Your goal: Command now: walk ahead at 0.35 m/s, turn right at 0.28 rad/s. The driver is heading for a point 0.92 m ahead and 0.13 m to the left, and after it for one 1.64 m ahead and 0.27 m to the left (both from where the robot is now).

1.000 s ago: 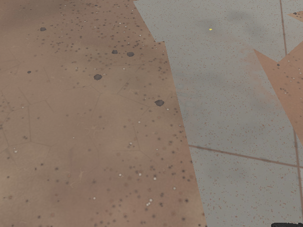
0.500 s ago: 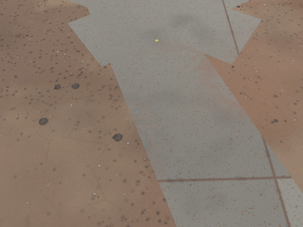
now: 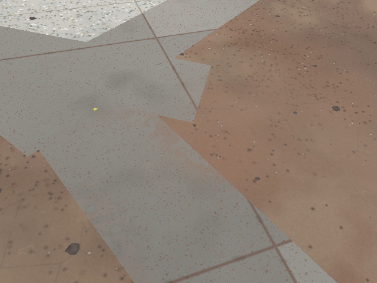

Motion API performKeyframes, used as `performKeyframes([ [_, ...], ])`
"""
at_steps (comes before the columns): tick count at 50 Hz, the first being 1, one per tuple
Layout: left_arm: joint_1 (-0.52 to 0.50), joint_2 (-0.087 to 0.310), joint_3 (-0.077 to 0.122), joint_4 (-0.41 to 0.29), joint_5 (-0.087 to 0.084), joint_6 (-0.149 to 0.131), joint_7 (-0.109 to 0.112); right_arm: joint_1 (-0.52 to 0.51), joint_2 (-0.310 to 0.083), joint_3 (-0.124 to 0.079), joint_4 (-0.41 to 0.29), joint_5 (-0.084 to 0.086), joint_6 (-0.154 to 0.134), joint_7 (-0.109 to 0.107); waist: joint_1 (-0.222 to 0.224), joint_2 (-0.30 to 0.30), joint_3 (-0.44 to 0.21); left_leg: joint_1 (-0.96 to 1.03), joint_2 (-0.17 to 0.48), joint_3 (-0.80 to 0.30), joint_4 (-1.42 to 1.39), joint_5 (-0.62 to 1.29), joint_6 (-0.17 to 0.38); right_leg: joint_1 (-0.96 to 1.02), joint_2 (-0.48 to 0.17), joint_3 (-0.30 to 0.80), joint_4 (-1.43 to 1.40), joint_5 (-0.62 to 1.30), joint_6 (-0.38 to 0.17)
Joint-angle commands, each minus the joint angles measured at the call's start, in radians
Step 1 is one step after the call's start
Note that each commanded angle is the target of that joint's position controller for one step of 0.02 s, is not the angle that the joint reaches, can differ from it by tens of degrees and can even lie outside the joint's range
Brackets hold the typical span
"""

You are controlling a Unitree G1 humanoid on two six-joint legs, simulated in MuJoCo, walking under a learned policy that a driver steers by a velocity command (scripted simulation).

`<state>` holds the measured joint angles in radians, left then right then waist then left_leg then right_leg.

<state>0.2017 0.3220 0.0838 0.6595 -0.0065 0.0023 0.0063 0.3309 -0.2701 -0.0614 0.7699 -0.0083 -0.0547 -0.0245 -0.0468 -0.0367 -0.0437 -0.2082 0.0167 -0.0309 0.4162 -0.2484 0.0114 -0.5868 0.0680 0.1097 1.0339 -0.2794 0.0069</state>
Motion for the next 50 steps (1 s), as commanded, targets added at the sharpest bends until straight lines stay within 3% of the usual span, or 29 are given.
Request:
performKeyframes([
  [1,-0.089,0.038,0.006,-0.082,-0.005,-0.037,-0.009,0.008,-0.139,-0.029,-0.043,0.005,-0.024,-0.003,-0.008,0.174,0.092,0.139,0.209,-0.251,-0.261,-0.159,0.153,-0.217,-0.063,-0.027,-0.039,0.091,0.021],
  [5,-0.187,-0.004,-0.017,-0.112,-0.009,-0.056,-0.022,0.042,-0.176,-0.037,-0.021,0.018,-0.019,0.001,-0.048,0.201,0.099,0.106,0.199,-0.158,-0.265,-0.02,0.154,-0.069,-0.094,-0.108,-0.297,0.132,0.031],
  [9,-0.207,0.013,-0.017,-0.118,-0.022,-0.068,-0.037,0.08,-0.204,-0.043,0.007,0.033,-0.012,0.018,-0.057,0.207,0.115,0.081,0.229,-0.147,-0.234,0.009,0.169,0.074,-0.08,-0.142,-0.452,0.078,0.002],
  [10,-0.195,0.022,-0.015,-0.117,-0.025,-0.071,-0.04,0.081,-0.207,-0.044,0.012,0.038,-0.008,0.021,-0.044,0.206,0.115,0.08,0.243,-0.158,-0.221,0.017,0.169,0.115,-0.077,-0.145,-0.488,0.076,-0.015],
  [12,-0.091,0.048,0.0,-0.083,-0.023,-0.073,-0.037,0.062,-0.205,-0.041,0.02,0.043,-0.002,0.022,0.029,0.181,0.075,0.044,0.231,-0.129,-0.134,0.155,0.141,0.311,-0.05,-0.165,-0.582,0.118,-0.055],
  [13,0.028,0.086,0.02,-0.048,-0.022,-0.072,-0.026,0.058,-0.177,-0.03,0.023,0.036,-0.005,0.022,0.089,0.148,0.004,-0.006,0.186,-0.073,0.01,0.28,0.11,0.495,-0.057,-0.142,-0.598,0.119,-0.085],
  [14,0.206,0.15,0.039,-0.02,-0.007,-0.067,-0.014,0.03,-0.111,-0.004,-0.005,0.015,-0.014,0.025,0.172,0.011,-0.143,-0.165,0.12,0.006,0.33,0.169,0.057,0.76,-0.242,0.075,-0.601,0.082,-0.146],
  [15,0.275,0.256,0.059,-0.002,0.001,-0.061,-0.016,0.072,-0.036,0.019,-0.052,0.014,-0.04,0.022,0.149,-0.284,-0.221,-0.52,-0.023,0.053,0.656,-0.255,-0.003,0.971,-0.459,0.504,-0.706,-0.06,-0.303],
  [16,0.268,0.167,0.036,0.004,-0.002,-0.067,-0.021,0.02,-0.141,-0.008,-0.045,0.035,-0.057,0.022,0.175,-0.17,-0.168,-0.629,0.018,-0.047,0.803,-0.295,-0.003,0.909,-0.452,0.567,-0.764,-0.18,-0.318],
  [17,0.208,0.119,0.017,0.002,-0.002,-0.072,-0.023,-0.032,-0.175,-0.019,-0.058,0.049,-0.064,0.029,0.148,-0.138,-0.059,-0.672,0.063,-0.044,0.827,-0.206,0.017,0.821,-0.415,0.442,-0.773,-0.157,-0.284],
  [18,0.153,0.085,0.005,-0.005,0.003,-0.074,-0.024,-0.05,-0.156,-0.015,-0.049,0.044,-0.062,0.03,0.125,-0.083,-0.012,-0.643,0.096,-0.034,0.802,-0.119,0.02,0.729,-0.369,0.331,-0.794,-0.089,-0.263],
  [20,0.079,0.042,-0.008,-0.006,0.014,-0.079,-0.026,-0.053,-0.127,-0.015,-0.039,0.028,-0.046,0.037,0.074,-0.075,0.056,-0.566,0.131,-0.04,0.728,-0.018,0.008,0.581,-0.312,0.183,-0.851,0.087,-0.233],
  [24,0.073,0.059,0.004,0.028,0.017,-0.104,-0.02,-0.073,-0.072,-0.002,-0.046,0.031,-0.013,0.038,0.047,-0.037,0.085,-0.548,0.108,-0.06,0.624,0.102,-0.025,0.495,-0.296,-0.004,-0.899,0.344,-0.223],
  [27,0.069,0.078,0.007,0.048,0.014,-0.109,-0.014,-0.161,-0.056,0.008,-0.077,0.027,-0.015,0.049,0.065,-0.026,0.107,-0.488,0.082,-0.033,0.399,0.285,-0.019,0.459,-0.266,-0.123,-0.92,0.375,-0.19],
  [30,0.116,0.103,0.013,0.081,0.004,-0.108,-0.004,-0.27,-0.041,0.019,-0.119,0.027,-0.019,0.068,0.105,-0.005,0.136,-0.446,0.064,0.01,0.255,0.376,0.006,0.49,-0.287,-0.176,-0.937,0.371,-0.173],
  [33,0.147,0.119,0.02,0.11,-0.007,-0.089,0.001,-0.325,-0.055,0.015,-0.16,0.029,-0.02,0.087,0.109,0.003,0.142,-0.471,0.046,0.028,0.186,0.317,0.044,0.624,-0.325,-0.209,-0.881,0.477,-0.151],
  [35,0.142,0.144,0.026,0.111,-0.007,-0.07,0.01,-0.313,-0.081,0.002,-0.179,0.027,-0.017,0.096,0.082,-0.025,0.099,-0.411,-0.004,0.083,0.181,0.209,0.077,0.694,-0.331,-0.241,-0.767,0.782,-0.126],
  [36,0.141,0.16,0.03,0.109,-0.006,-0.059,0.016,-0.271,-0.105,-0.01,-0.178,0.026,-0.011,0.096,0.055,-0.049,0.054,-0.341,-0.04,0.116,0.192,0.146,0.097,0.718,-0.328,-0.255,-0.669,0.961,-0.113],
  [37,0.136,0.169,0.031,0.105,-0.003,-0.047,0.023,-0.161,-0.142,-0.032,-0.158,0.027,-0.007,0.093,-0.007,-0.057,-0.014,-0.197,-0.081,0.136,0.183,0.116,0.123,0.699,-0.313,-0.272,-0.504,1.067,-0.096],
  [38,0.131,0.162,0.025,0.097,-0.003,-0.044,0.031,-0.006,-0.196,-0.062,-0.124,0.031,-0.001,0.079,-0.092,-0.029,-0.092,0.062,-0.091,0.099,0.134,0.161,0.164,0.561,-0.279,-0.291,-0.271,0.995,-0.062],
  [39,0.217,0.071,-0.007,0.052,0.023,-0.061,0.025,0.103,-0.314,-0.093,-0.113,0.025,0.006,0.061,-0.069,0.182,-0.23,0.484,0.157,-0.314,0.148,0.14,0.304,0.16,-0.171,-0.289,0.127,0.439,-0.004],
  [40,0.234,0.021,-0.036,0.04,0.025,-0.099,0.005,0.086,-0.302,-0.081,-0.132,0.04,-0.001,0.062,-0.033,0.25,-0.383,0.656,0.324,-0.809,-0.039,-0.025,0.445,-0.086,0.005,-0.09,0.372,-0.3,0.022],
  [41,0.112,0.111,-0.011,0.015,-0.016,-0.128,-0.012,0.085,-0.231,-0.061,-0.133,0.028,-0.004,0.06,-0.085,0.16,-0.314,0.614,0.292,-0.726,-0.093,-0.088,0.377,-0.19,-0.06,0.021,0.404,-0.248,-0.001],
  [42,0.043,0.11,-0.016,-0.013,-0.034,-0.142,-0.016,0.037,-0.202,-0.052,-0.132,0.026,-0.008,0.057,-0.065,0.108,-0.171,0.467,0.255,-0.587,-0.107,-0.051,0.333,-0.214,-0.103,0.001,0.338,-0.167,-0.019],
  [43,0.022,0.098,-0.018,-0.016,-0.015,-0.148,-0.01,-0.031,-0.183,-0.045,-0.142,0.025,-0.009,0.055,-0.016,0.025,-0.072,0.296,0.214,-0.486,-0.122,0.046,0.305,-0.179,-0.142,-0.011,0.235,-0.108,-0.019],
  [44,0.027,0.107,-0.009,-0.011,0.006,-0.14,-0.003,-0.084,-0.154,-0.036,-0.156,0.017,-0.011,0.052,0.024,0.031,-0.028,0.172,0.179,-0.411,-0.143,0.145,0.29,-0.108,-0.171,-0.013,0.161,-0.07,-0.011],
  [46,0.066,0.097,-0.007,-0.007,0.018,-0.116,-0.002,-0.129,-0.146,-0.034,-0.174,0.009,-0.012,0.046,0.069,0.074,-0.003,0.035,0.145,-0.363,-0.186,0.236,0.299,-0.026,-0.183,-0.021,0.103,-0.038,0.015],
  [48,0.06,0.073,-0.013,-0.009,0.026,-0.098,0.003,-0.121,-0.159,-0.037,-0.163,0.013,-0.016,0.037,0.076,0.076,0.015,-0.054,0.122,-0.294,-0.201,0.305,0.302,-0.004,-0.178,-0.046,0.02,0.011,0.048],
  [50,-0.018,0.05,-0.023,-0.032,0.029,-0.094,0.006,-0.099,-0.179,-0.043,-0.149,0.017,-0.015,0.025,0.053,0.079,0.04,-0.098,0.088,-0.244,-0.201,0.302,0.278,-0.005,-0.163,-0.056,-0.121,0.139,0.07],
])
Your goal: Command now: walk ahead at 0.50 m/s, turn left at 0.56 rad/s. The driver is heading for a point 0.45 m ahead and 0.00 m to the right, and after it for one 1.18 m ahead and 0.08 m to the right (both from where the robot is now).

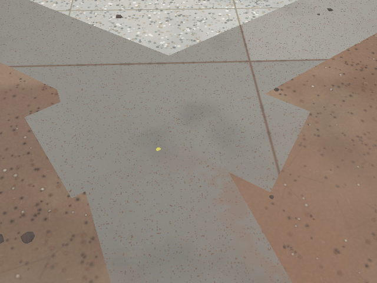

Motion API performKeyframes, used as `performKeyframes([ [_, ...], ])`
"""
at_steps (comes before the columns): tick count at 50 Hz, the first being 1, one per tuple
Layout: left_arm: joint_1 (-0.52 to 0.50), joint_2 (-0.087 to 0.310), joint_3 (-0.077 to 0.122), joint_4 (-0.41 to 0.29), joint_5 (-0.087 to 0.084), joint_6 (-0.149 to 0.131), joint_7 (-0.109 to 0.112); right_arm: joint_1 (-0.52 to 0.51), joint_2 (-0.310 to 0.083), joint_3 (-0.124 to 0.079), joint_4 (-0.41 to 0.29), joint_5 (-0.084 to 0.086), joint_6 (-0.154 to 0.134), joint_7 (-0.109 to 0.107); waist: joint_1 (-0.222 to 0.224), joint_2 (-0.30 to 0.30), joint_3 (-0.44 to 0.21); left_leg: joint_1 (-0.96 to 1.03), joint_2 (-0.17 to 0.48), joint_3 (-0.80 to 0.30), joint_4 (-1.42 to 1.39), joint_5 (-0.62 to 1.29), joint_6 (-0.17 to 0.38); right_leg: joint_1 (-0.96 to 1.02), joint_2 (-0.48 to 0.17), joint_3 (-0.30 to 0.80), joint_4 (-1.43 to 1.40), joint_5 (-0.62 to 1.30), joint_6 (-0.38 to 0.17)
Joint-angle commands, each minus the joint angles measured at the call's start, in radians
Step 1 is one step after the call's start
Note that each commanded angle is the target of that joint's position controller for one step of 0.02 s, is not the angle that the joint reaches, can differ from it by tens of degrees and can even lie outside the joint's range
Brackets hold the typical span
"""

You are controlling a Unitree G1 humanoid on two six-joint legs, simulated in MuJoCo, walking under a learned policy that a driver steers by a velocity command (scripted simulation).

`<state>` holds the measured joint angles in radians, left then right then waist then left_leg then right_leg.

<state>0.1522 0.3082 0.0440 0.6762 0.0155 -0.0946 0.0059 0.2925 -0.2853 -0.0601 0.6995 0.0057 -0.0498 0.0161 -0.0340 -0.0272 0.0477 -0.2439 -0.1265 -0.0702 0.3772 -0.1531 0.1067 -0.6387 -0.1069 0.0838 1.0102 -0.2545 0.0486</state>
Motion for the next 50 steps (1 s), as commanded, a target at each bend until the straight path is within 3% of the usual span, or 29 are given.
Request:
performKeyframes([
  [1,-0.012,0.053,0.012,-0.057,0.006,0.001,0.005,-0.048,-0.166,-0.045,-0.071,0.007,-0.016,-0.02,0.022,0.075,-0.046,-0.074,0.208,-0.184,-0.154,0.173,0.162,0.067,0.026,-0.032,-0.187,0.193,0.032],
  [3,-0.094,0.038,0.005,-0.073,-0.001,-0.006,-0.002,-0.015,-0.171,-0.047,-0.057,0.013,-0.009,-0.026,-0.016,0.09,-0.045,-0.084,0.187,-0.178,-0.135,0.097,0.13,0.126,0.064,-0.038,-0.341,0.311,0.035],
  [6,-0.162,0.063,0.013,-0.092,-0.021,-0.018,-0.015,0.038,-0.177,-0.05,-0.034,0.021,0.001,-0.029,-0.042,0.107,-0.048,-0.024,0.216,-0.252,-0.087,0.02,0.117,0.161,0.094,-0.015,-0.449,0.333,0.028],
  [9,-0.133,0.099,0.029,-0.084,-0.024,-0.03,-0.028,0.052,-0.158,-0.046,-0.024,0.016,0.008,-0.032,-0.02,0.14,-0.06,0.082,0.262,-0.332,0.004,0.008,0.095,0.192,0.091,0.0,-0.502,0.243,-0.011],
  [11,-0.019,0.115,0.045,-0.052,-0.017,-0.039,-0.025,0.048,-0.126,-0.036,-0.022,0.009,0.011,-0.029,0.041,0.152,-0.092,0.087,0.232,-0.32,0.107,0.1,0.061,0.352,0.098,-0.037,-0.559,0.202,-0.064],
  [12,0.095,0.153,0.058,-0.041,-0.001,-0.044,-0.019,0.053,-0.075,-0.016,-0.03,0.002,0.007,-0.024,0.095,0.102,-0.195,0.03,0.181,-0.262,0.308,0.089,0.026,0.551,-0.003,0.052,-0.543,0.179,-0.123],
  [13,0.218,0.246,0.081,-0.019,0.015,-0.039,-0.016,0.18,-0.017,0.004,-0.039,0.012,-0.003,-0.024,0.08,-0.135,-0.342,-0.256,0.045,-0.129,0.648,-0.168,-0.054,0.904,-0.217,0.414,-0.568,0.077,-0.278],
  [14,0.291,0.226,0.086,0.029,-0.015,-0.026,-0.03,0.208,-0.058,0.003,-0.037,0.031,-0.012,-0.026,0.093,-0.294,-0.351,-0.485,0.037,-0.099,0.848,-0.433,-0.082,0.973,-0.311,0.748,-0.705,-0.239,-0.353],
  [15,0.243,0.145,0.063,0.015,-0.028,-0.024,-0.029,0.105,-0.146,-0.019,-0.039,0.037,-0.012,-0.028,0.12,-0.146,-0.203,-0.561,0.088,-0.131,0.919,-0.362,-0.081,0.868,-0.274,0.671,-0.739,-0.361,-0.31],
  [16,0.187,0.113,0.051,0.007,-0.019,-0.015,-0.026,0.005,-0.155,-0.021,-0.061,0.025,-0.01,-0.028,0.118,-0.069,-0.113,-0.562,0.125,-0.089,0.915,-0.283,-0.079,0.753,-0.229,0.52,-0.741,-0.279,-0.273],
  [17,0.148,0.092,0.04,0.007,-0.011,-0.01,-0.026,-0.048,-0.14,-0.019,-0.076,0.008,-0.013,-0.026,0.101,-0.035,-0.05,-0.544,0.153,-0.067,0.863,-0.229,-0.08,0.646,-0.183,0.414,-0.761,-0.16,-0.265],
  [18,0.121,0.073,0.032,0.011,-0.006,-0.01,-0.024,-0.056,-0.124,-0.02,-0.08,0.001,-0.015,-0.022,0.073,-0.05,-0.028,-0.503,0.188,-0.059,0.8,-0.182,-0.08,0.58,-0.148,0.341,-0.781,-0.064,-0.256],
  [21,0.121,0.069,0.029,0.031,-0.014,-0.016,-0.023,-0.034,-0.071,-0.009,-0.07,0.004,-0.013,-0.014,0.047,-0.087,-0.038,-0.428,0.212,-0.01,0.687,-0.133,-0.094,0.515,-0.101,0.211,-0.827,0.122,-0.262],
  [26,0.164,0.13,0.042,0.073,-0.029,-0.005,-0.016,-0.186,-0.026,0.015,-0.105,-0.001,-0.026,-0.004,0.09,-0.054,-0.021,-0.389,0.212,0.034,0.36,0.089,-0.117,0.511,-0.082,0.072,-0.861,0.267,-0.257],
  [30,0.236,0.146,0.043,0.116,-0.04,0.009,-0.015,-0.294,-0.036,0.015,-0.131,0.013,-0.034,0.012,0.126,-0.051,0.0,-0.322,0.18,0.054,0.212,0.187,-0.112,0.543,-0.099,0.044,-0.846,0.272,-0.24],
  [33,0.262,0.156,0.046,0.141,-0.045,0.026,-0.01,-0.332,-0.056,0.007,-0.153,0.014,-0.041,0.024,0.114,-0.055,0.015,-0.299,0.168,0.048,0.146,0.117,-0.078,0.615,-0.139,0.068,-0.799,0.324,-0.219],
  [34,0.259,0.165,0.048,0.146,-0.045,0.033,-0.008,-0.307,-0.07,0.0,-0.15,0.013,-0.044,0.025,0.09,-0.058,0.004,-0.248,0.156,0.053,0.124,0.088,-0.065,0.626,-0.142,0.076,-0.763,0.384,-0.21],
  [35,0.242,0.174,0.049,0.145,-0.047,0.037,-0.005,-0.233,-0.093,-0.013,-0.131,0.009,-0.047,0.022,0.038,-0.055,-0.035,-0.127,0.135,0.071,0.086,0.084,-0.046,0.614,-0.122,0.058,-0.68,0.51,-0.192],
  [36,0.237,0.159,0.042,0.141,-0.042,0.038,-0.004,-0.095,-0.138,-0.037,-0.092,0.002,-0.047,0.013,-0.029,-0.038,-0.126,0.087,0.135,0.074,0.077,0.096,-0.02,0.555,-0.071,0.024,-0.521,0.58,-0.167],
  [37,0.22,0.102,0.018,0.108,-0.018,0.033,-0.004,0.092,-0.213,-0.059,-0.064,-0.016,-0.044,-0.001,-0.108,0.055,-0.284,0.393,0.317,-0.106,0.122,0.121,0.044,0.359,-0.009,-0.016,-0.225,0.354,-0.126],
  [38,0.352,-0.013,-0.016,0.092,-0.025,0.016,-0.006,0.14,-0.28,-0.072,-0.045,-0.019,-0.033,-0.001,-0.052,0.328,-0.426,0.677,0.551,-0.523,0.036,-0.067,0.183,0.007,0.139,-0.056,0.109,-0.276,-0.066],
  [39,0.302,0.093,0.01,0.11,-0.049,0.007,-0.006,0.146,-0.18,-0.049,-0.045,-0.011,-0.029,-0.001,-0.091,0.235,-0.386,0.616,0.532,-0.591,-0.038,-0.215,0.171,-0.092,0.103,0.05,0.233,-0.322,-0.065],
  [40,0.216,0.139,0.028,0.084,-0.065,0.004,-0.008,0.086,-0.144,-0.034,-0.041,-0.005,-0.031,-0.004,-0.082,0.189,-0.235,0.496,0.5,-0.442,-0.061,-0.193,0.131,-0.145,0.064,0.04,0.254,-0.235,-0.07],
  [41,0.173,0.128,0.028,0.077,-0.058,0.006,-0.005,0.021,-0.118,-0.025,-0.042,-0.007,-0.034,-0.003,-0.051,0.138,-0.165,0.374,0.458,-0.334,-0.089,-0.115,0.11,-0.118,0.026,0.019,0.225,-0.152,-0.065],
  [42,0.154,0.116,0.031,0.074,-0.046,0.013,-0.003,-0.03,-0.088,-0.018,-0.038,-0.011,-0.038,0.0,-0.023,0.131,-0.107,0.274,0.423,-0.252,-0.125,-0.046,0.1,-0.09,0.003,0.016,0.181,-0.097,-0.058],
  [44,0.188,0.074,0.031,0.085,-0.047,0.039,-0.005,-0.078,-0.066,-0.016,-0.027,-0.02,-0.055,0.003,0.027,0.147,-0.074,0.151,0.389,-0.139,-0.193,0.04,0.091,0.004,-0.024,0.02,0.147,-0.032,-0.048],
  [47,0.159,0.04,0.029,0.068,-0.042,0.063,-0.004,-0.092,-0.086,-0.028,0.005,-0.02,-0.073,-0.001,0.049,0.104,-0.03,0.101,0.392,-0.021,-0.241,0.167,0.098,-0.022,-0.03,0.029,0.09,0.047,-0.031],
  [50,0.092,0.029,0.026,0.043,-0.038,0.061,-0.015,-0.081,-0.107,-0.036,0.032,-0.022,-0.07,-0.012,0.036,0.082,-0.008,0.123,0.372,0.089,-0.255,0.221,0.085,-0.046,-0.025,0.022,-0.069,0.205,-0.029],
])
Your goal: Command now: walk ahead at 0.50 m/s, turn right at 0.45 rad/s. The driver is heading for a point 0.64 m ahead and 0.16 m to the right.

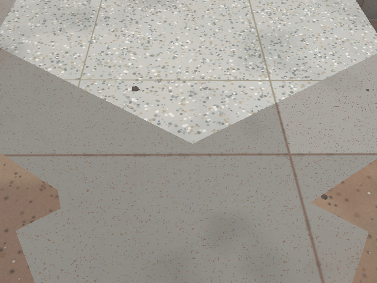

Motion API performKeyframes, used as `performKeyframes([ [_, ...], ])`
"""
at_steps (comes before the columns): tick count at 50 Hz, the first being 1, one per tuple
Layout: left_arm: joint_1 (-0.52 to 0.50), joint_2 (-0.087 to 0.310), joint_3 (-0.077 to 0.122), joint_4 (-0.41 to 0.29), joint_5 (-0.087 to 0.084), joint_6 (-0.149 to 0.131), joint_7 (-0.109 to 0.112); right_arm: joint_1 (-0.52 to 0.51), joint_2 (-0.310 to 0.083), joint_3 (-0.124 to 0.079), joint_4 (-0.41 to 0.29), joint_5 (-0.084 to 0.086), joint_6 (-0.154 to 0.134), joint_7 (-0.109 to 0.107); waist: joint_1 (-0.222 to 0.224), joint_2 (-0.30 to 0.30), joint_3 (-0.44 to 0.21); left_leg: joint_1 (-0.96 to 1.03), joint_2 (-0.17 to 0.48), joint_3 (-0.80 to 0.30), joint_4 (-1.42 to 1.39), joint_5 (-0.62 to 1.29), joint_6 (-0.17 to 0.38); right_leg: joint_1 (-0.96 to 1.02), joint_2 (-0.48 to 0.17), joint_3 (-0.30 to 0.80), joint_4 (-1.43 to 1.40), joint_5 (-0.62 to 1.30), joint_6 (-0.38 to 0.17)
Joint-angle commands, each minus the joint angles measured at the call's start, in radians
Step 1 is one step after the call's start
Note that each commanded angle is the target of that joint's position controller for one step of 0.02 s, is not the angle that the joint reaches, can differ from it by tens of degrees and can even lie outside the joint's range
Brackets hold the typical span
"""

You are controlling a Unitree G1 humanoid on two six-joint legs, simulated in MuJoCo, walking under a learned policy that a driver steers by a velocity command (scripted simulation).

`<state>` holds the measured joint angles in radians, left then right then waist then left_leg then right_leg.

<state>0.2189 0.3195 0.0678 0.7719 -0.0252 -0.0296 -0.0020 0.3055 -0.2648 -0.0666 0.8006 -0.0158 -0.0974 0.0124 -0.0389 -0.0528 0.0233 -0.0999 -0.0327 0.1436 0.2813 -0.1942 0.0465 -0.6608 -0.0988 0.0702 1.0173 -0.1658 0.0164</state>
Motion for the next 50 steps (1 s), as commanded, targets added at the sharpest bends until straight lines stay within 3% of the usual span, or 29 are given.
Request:
performKeyframes([
  [1,-0.003,0.012,-0.001,-0.06,0.003,-0.007,-0.015,-0.092,-0.136,-0.031,-0.063,0.001,-0.02,-0.012,0.031,0.104,0.024,-0.019,0.268,-0.09,-0.162,0.269,0.136,-0.01,-0.029,0.018,-0.14,0.168,-0.001],
  [5,-0.148,-0.003,-0.013,-0.118,0.005,-0.011,-0.04,-0.029,-0.175,-0.042,-0.026,0.015,-0.003,-0.021,-0.025,0.077,0.067,0.056,0.292,-0.015,-0.157,0.28,0.12,-0.007,-0.013,-0.051,-0.311,0.226,-0.028],
  [8,-0.207,0.011,-0.01,-0.163,0.005,-0.009,-0.056,0.005,-0.197,-0.051,-0.001,0.031,0.021,-0.022,-0.032,0.085,0.079,0.171,0.321,0.015,-0.096,0.377,0.1,-0.031,0.006,-0.088,-0.372,0.135,-0.064],
  [10,-0.184,0.037,0.004,-0.178,0.006,-0.004,-0.062,-0.006,-0.224,-0.059,-0.001,0.038,0.036,-0.028,0.001,0.117,0.036,0.212,0.323,0.046,0.017,0.675,0.077,0.055,0.061,-0.145,-0.382,0.033,-0.101],
  [11,-0.126,0.061,0.018,-0.172,0.006,0.0,-0.061,-0.013,-0.238,-0.062,-0.004,0.041,0.044,-0.032,0.04,0.136,-0.01,0.217,0.318,0.06,0.121,0.838,0.065,0.145,0.101,-0.175,-0.377,-0.019,-0.123],
  [12,0.001,0.099,0.042,-0.144,0.003,0.003,-0.056,-0.028,-0.242,-0.062,-0.008,0.044,0.053,-0.035,0.116,0.131,-0.078,0.176,0.292,0.083,0.299,0.906,0.043,0.315,0.146,-0.193,-0.416,-0.011,-0.154],
  [13,0.173,0.165,0.078,-0.099,0.001,0.01,-0.04,-0.026,-0.221,-0.051,-0.016,0.039,0.051,-0.04,0.199,0.09,-0.166,0.007,0.252,0.094,0.551,0.764,0.002,0.603,0.15,-0.132,-0.465,0.036,-0.196],
  [14,0.212,0.287,0.104,-0.09,-0.006,0.014,-0.02,0.048,-0.095,-0.012,-0.067,-0.003,0.034,-0.032,0.129,-0.166,-0.238,-0.437,0.102,0.079,0.931,-0.024,-0.067,0.955,-0.107,0.347,-0.504,-0.038,-0.346],
  [15,0.211,0.264,0.087,-0.131,0.0,-0.005,-0.027,0.025,-0.094,0.004,-0.085,0.009,-0.007,-0.018,0.133,-0.139,-0.406,-0.618,-0.02,-0.176,1.11,-0.421,-0.074,1.082,-0.244,0.787,-0.681,-0.179,-0.466],
  [16,0.19,0.188,0.064,-0.123,0.008,-0.019,-0.033,-0.097,-0.17,-0.017,-0.114,0.052,-0.031,-0.005,0.171,-0.048,-0.302,-0.716,0.041,-0.244,1.121,-0.34,-0.052,1.025,-0.218,0.665,-0.726,-0.159,-0.399],
  [17,0.146,0.16,0.056,-0.121,0.007,-0.028,-0.033,-0.132,-0.162,-0.011,-0.128,0.056,-0.045,-0.004,0.139,-0.016,-0.186,-0.718,0.082,-0.232,1.045,-0.25,-0.034,0.885,-0.176,0.525,-0.726,-0.092,-0.36],
  [18,0.076,0.13,0.047,-0.13,0.006,-0.03,-0.031,-0.13,-0.156,-0.013,-0.115,0.032,-0.048,-0.013,0.091,0.043,-0.119,-0.662,0.121,-0.229,0.954,-0.187,-0.037,0.741,-0.132,0.419,-0.728,0.008,-0.325],
  [19,0.027,0.097,0.035,-0.147,0.014,-0.031,-0.026,-0.116,-0.167,-0.021,-0.106,0.015,-0.041,-0.017,0.054,0.031,-0.087,-0.588,0.145,-0.231,0.888,-0.144,-0.043,0.633,-0.098,0.346,-0.746,0.107,-0.309],
  [20,0.005,0.09,0.032,-0.161,0.023,-0.031,-0.023,-0.1,-0.166,-0.024,-0.105,0.01,-0.028,-0.016,0.031,0.01,-0.081,-0.534,0.151,-0.232,0.86,-0.118,-0.054,0.567,-0.08,0.322,-0.768,0.157,-0.309],
  [23,0.02,0.116,0.04,-0.153,0.016,-0.037,-0.006,-0.111,-0.126,-0.015,-0.112,-0.001,-0.001,-0.018,0.02,0.016,-0.061,-0.499,0.137,-0.203,0.733,-0.048,-0.102,0.457,-0.048,0.237,-0.794,0.268,-0.315],
  [28,0.088,0.138,0.047,-0.124,0.006,-0.024,0.016,-0.303,-0.082,0.007,-0.159,0.009,-0.005,-0.007,0.093,-0.026,-0.018,-0.427,0.068,-0.194,0.358,0.249,-0.126,0.391,0.018,0.18,-0.781,0.116,-0.244],
  [33,0.156,0.116,0.04,-0.078,0.005,-0.021,0.018,-0.344,-0.123,-0.002,-0.172,0.021,-0.025,0.019,0.114,-0.048,-0.01,-0.39,0.064,-0.216,0.232,0.256,-0.082,0.514,-0.059,0.265,-0.702,0.047,-0.222],
  [35,0.147,0.121,0.042,-0.071,0.01,-0.015,0.018,-0.3,-0.142,-0.011,-0.164,0.021,-0.032,0.02,0.084,-0.074,-0.006,-0.345,0.06,-0.199,0.21,0.166,-0.045,0.554,-0.08,0.292,-0.651,0.112,-0.205],
  [36,0.137,0.109,0.038,-0.072,0.011,-0.013,0.017,-0.232,-0.154,-0.021,-0.145,0.017,-0.035,0.016,0.046,-0.074,-0.028,-0.255,0.043,-0.174,0.177,0.147,-0.02,0.557,-0.054,0.281,-0.587,0.203,-0.188],
  [37,0.132,0.072,0.024,-0.078,0.017,-0.012,0.015,-0.133,-0.188,-0.035,-0.127,-0.001,-0.041,0.01,-0.003,-0.045,-0.108,-0.09,0.09,-0.208,0.176,0.2,0.023,0.534,0.011,0.233,-0.415,0.291,-0.151],
  [38,0.205,0.024,0.005,-0.095,0.032,-0.015,0.02,-0.016,-0.263,-0.051,-0.12,-0.024,-0.044,0.008,-0.011,0.123,-0.272,0.216,0.276,-0.427,0.229,0.355,0.12,0.35,0.11,0.158,-0.116,0.081,-0.091],
  [39,0.319,0.001,-0.004,-0.084,0.008,-0.022,0.022,0.06,-0.284,-0.063,-0.071,-0.014,-0.028,0.02,0.014,0.405,-0.351,0.402,0.431,-0.816,0.102,0.283,0.262,0.074,0.226,0.087,0.172,-0.438,-0.021],
  [40,0.272,0.095,0.014,-0.067,0.001,-0.021,0.026,0.047,-0.195,-0.038,-0.081,0.018,-0.025,0.026,-0.01,0.259,-0.274,0.355,0.424,-0.83,0.072,0.198,0.24,-0.013,0.181,0.156,0.277,-0.445,-0.012],
  [41,0.164,0.126,0.024,-0.083,0.003,-0.014,0.029,-0.021,-0.15,-0.022,-0.094,0.017,-0.018,0.024,-0.02,0.159,-0.175,0.239,0.393,-0.671,0.081,0.292,0.206,-0.026,0.152,0.137,0.296,-0.379,-0.005],
  [42,0.105,0.12,0.023,-0.097,0.015,-0.006,0.031,-0.08,-0.123,-0.007,-0.101,0.008,-0.013,0.025,-0.001,0.103,-0.12,0.125,0.352,-0.549,0.081,0.457,0.194,0.004,0.12,0.102,0.267,-0.334,0.006],
  [43,0.077,0.104,0.024,-0.109,0.027,0.0,0.031,-0.12,-0.102,0.001,-0.096,0.004,-0.011,0.024,0.025,0.098,-0.089,0.04,0.319,-0.468,0.075,0.581,0.184,0.043,0.081,0.084,0.196,-0.3,0.011],
  [45,0.107,0.046,0.014,-0.098,0.024,0.014,0.029,-0.152,-0.071,0.016,-0.076,-0.004,-0.011,0.023,0.066,0.153,-0.095,-0.05,0.246,-0.346,0.048,0.691,0.16,0.164,0.051,0.046,0.044,-0.252,0.023],
  [48,0.09,-0.003,-0.004,-0.1,0.028,0.025,0.034,-0.168,-0.119,0.006,-0.045,-0.001,0.0,0.011,0.073,0.176,-0.135,-0.078,0.232,-0.267,0.042,0.804,0.177,0.269,0.052,0.004,-0.175,-0.178,0.047],
  [50,0.065,0.002,-0.006,-0.096,0.027,0.03,0.035,-0.165,-0.144,0.0,-0.029,0.005,0.014,0.004,0.06,0.171,-0.161,-0.082,0.231,-0.245,0.035,0.764,0.172,0.337,0.059,-0.012,-0.28,-0.076,0.048],
])
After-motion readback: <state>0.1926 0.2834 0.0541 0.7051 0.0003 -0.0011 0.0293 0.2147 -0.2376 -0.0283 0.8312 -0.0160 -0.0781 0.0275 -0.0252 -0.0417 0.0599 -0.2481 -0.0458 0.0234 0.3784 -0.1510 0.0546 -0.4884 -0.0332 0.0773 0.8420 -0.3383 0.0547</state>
